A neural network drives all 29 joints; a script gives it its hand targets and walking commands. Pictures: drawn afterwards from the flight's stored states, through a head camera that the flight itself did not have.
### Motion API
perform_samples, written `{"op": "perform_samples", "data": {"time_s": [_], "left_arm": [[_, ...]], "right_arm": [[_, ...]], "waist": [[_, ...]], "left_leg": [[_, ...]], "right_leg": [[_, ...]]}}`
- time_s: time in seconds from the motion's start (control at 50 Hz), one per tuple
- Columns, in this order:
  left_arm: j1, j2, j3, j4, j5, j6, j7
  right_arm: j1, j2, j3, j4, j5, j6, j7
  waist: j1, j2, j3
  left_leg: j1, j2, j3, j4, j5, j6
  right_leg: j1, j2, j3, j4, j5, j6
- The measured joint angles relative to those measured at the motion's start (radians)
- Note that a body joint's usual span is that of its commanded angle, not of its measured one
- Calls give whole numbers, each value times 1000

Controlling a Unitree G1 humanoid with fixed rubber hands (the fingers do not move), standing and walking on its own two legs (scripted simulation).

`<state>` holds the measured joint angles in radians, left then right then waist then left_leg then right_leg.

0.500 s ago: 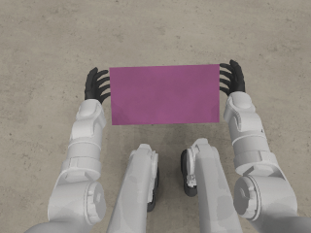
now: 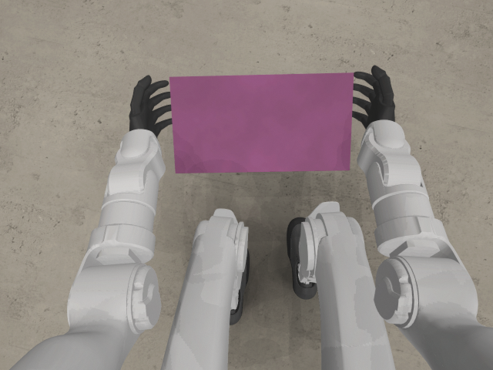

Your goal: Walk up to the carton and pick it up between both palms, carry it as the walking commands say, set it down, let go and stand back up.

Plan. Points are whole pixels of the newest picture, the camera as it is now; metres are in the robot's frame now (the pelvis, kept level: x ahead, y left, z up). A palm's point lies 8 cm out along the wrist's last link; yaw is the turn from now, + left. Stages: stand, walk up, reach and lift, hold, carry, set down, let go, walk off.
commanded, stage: set down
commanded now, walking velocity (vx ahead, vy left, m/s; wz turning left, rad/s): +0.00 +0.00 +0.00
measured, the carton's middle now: (259, 125) +0.48 +0.01 -0.20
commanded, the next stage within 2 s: none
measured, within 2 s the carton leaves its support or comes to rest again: rests again in 1.32 s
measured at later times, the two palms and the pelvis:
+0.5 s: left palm (182, 139) +0.46 +0.16 -0.23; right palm (367, 127) +0.48 -0.20 -0.22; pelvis -0.03 +0.00 -0.07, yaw -1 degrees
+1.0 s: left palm (182, 132) +0.48 +0.17 -0.26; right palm (358, 118) +0.50 -0.19 -0.25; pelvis -0.03 +0.00 -0.11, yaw +0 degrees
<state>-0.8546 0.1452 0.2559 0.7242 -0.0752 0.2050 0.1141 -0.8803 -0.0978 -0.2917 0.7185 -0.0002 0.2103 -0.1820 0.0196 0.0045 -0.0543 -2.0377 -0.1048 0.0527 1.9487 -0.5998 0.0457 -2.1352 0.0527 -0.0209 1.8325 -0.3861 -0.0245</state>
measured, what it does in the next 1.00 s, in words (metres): lowers itself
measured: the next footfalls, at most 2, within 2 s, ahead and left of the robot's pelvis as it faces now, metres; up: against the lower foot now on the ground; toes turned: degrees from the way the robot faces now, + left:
none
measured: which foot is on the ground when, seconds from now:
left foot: down 0.00-1.00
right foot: down 0.00-1.00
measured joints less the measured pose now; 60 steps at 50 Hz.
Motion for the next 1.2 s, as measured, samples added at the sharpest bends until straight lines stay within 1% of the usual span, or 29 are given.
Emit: {"op": "perform_samples", "data": {"time_s": [0.12, 0.22, 0.32, 0.36, 0.4, 0.44, 0.48, 0.54, 0.58, 0.64, 0.7, 0.74, 0.78, 0.82, 0.88, 0.92, 0.98, 1.08, 1.2], "left_arm": [[-23, 15, -18, 0, -23, -15, 13], [-62, 34, -38, -15, -48, -27, 30], [-137, 53, -56, -12, -70, -37, 45], [-170, 64, -64, -24, -82, -42, 55], [-206, 77, -70, -46, -92, -40, 66], [-245, 91, -79, -58, -98, -36, 71], [-261, 119, -115, -35, -100, -15, 52], [-258, 123, -133, -44, -104, 16, 70], [-247, 119, -128, -38, -128, 5, 81], [-264, 119, -121, 46, -153, -32, 71], [-306, 128, -118, 142, -153, -54, 55], [-337, 134, -127, 209, -153, -72, 42], [-373, 132, -142, 248, -157, -83, 38], [-405, 141, -175, 259, -168, -82, 45], [-439, 154, -206, 272, -186, -105, 47], [-447, 156, -218, 278, -194, -118, 50], [-454, 157, -235, 273, -203, -124, 61], [-459, 149, -232, 275, -197, -132, 70], [-450, 137, -206, 285, -181, -151, 68]], "right_arm": [[-20, -11, 11, 8, 36, -26, -10], [-58, -32, 29, 1, 61, -44, -20], [-165, -108, 77, 22, 103, -28, -22], [-221, -139, 95, 35, 124, -32, -20], [-279, -172, 114, 50, 158, -40, -18], [-324, -208, 141, 56, 193, -45, -18], [-330, -227, 168, 92, 225, -47, -15], [-309, -252, 241, 89, 284, -35, -38], [-302, -255, 269, 90, 304, -37, -51], [-339, -241, 259, 174, 296, -50, -47], [-388, -230, 243, 265, 276, -62, -40], [-412, -235, 245, 324, 273, -74, -29], [-429, -257, 249, 367, 291, -80, -14], [-452, -280, 273, 390, 316, -84, -6], [-484, -305, 319, 418, 356, -95, -6], [-504, -309, 325, 456, 376, -107, 1], [-518, -317, 338, 482, 403, -121, 5], [-528, -322, 354, 505, 432, -153, 12], [-529, -316, 358, 526, 431, -181, 14]], "waist": [[-1, -2, 38], [-6, -3, 140], [-20, -4, 307], [-28, -13, 396], [-34, -26, 500], [-32, -38, 594], [-23, -45, 586], [-8, -40, 581], [-10, -29, 581], [-21, -14, 577], [-28, -13, 572], [-28, -18, 554], [-21, -21, 544], [-14, -33, 560], [-6, -48, 581], [-2, -53, 577], [1, -53, 576], [-2, -37, 575], [-8, -28, 564]], "left_leg": [[-46, -2, 3, 55, -8, -2], [-49, -2, 10, 103, -11, -5], [-20, -3, 15, 156, -9, -6], [6, 0, 19, 176, -10, -5], [44, 7, 23, 197, -13, -4], [75, 15, 28, 217, -18, -2], [44, 24, 29, 238, -20, -2], [29, 34, 39, 271, -31, 2], [33, 33, 50, 289, -38, 7], [39, 30, 63, 307, -41, 16], [24, 31, 67, 319, -33, 21], [-6, 31, 66, 326, -24, 21], [-32, 25, 61, 336, -15, 19], [-39, 20, 55, 345, -12, 15], [-52, 14, 45, 358, -9, 9], [-68, 10, 37, 366, -8, 5], [-82, 6, 29, 375, -9, 1], [-92, -2, 24, 376, -6, 3], [-98, -7, 26, 370, -1, 2]], "right_leg": [[-48, -5, -6, 54, -5, -4], [-54, -8, -8, 101, -4, -8], [-26, 2, -7, 153, 2, -5], [-3, 7, -6, 172, 5, -3], [31, 16, -5, 190, 8, -2], [57, 26, -5, 206, 12, 1], [21, 34, -8, 222, 21, 1], [-4, 42, -6, 254, 21, 2], [-3, 40, 0, 277, 13, 6], [2, 37, 9, 299, 6, 13], [-9, 36, 10, 309, 13, 17], [-36, 34, 7, 313, 21, 16], [-56, 25, 1, 320, 25, 13], [-60, 18, -6, 329, 26, 8], [-68, 8, -19, 337, 28, 0], [-79, 2, -28, 342, 28, -4], [-88, -5, -37, 346, 25, -8], [-89, -13, -41, 346, 20, -6], [-93, -17, -38, 343, 20, -7]]}}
